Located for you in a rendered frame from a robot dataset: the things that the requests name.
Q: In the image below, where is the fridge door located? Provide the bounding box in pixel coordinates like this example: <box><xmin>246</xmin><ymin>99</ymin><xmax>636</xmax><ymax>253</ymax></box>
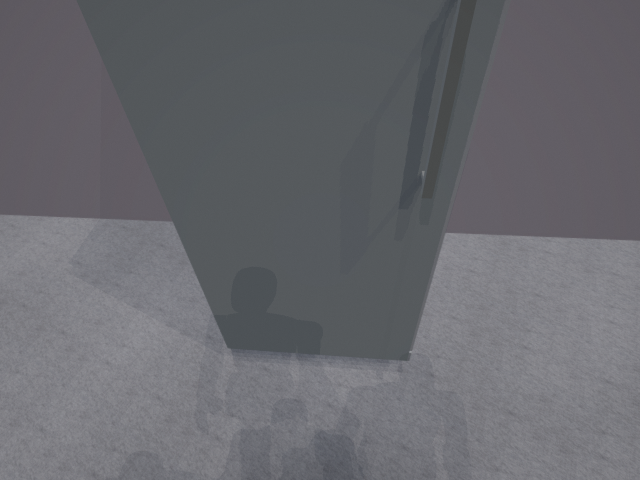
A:
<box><xmin>77</xmin><ymin>0</ymin><xmax>505</xmax><ymax>361</ymax></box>

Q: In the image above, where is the handle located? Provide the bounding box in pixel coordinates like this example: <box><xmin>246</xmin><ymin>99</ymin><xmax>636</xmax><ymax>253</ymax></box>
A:
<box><xmin>421</xmin><ymin>0</ymin><xmax>477</xmax><ymax>199</ymax></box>

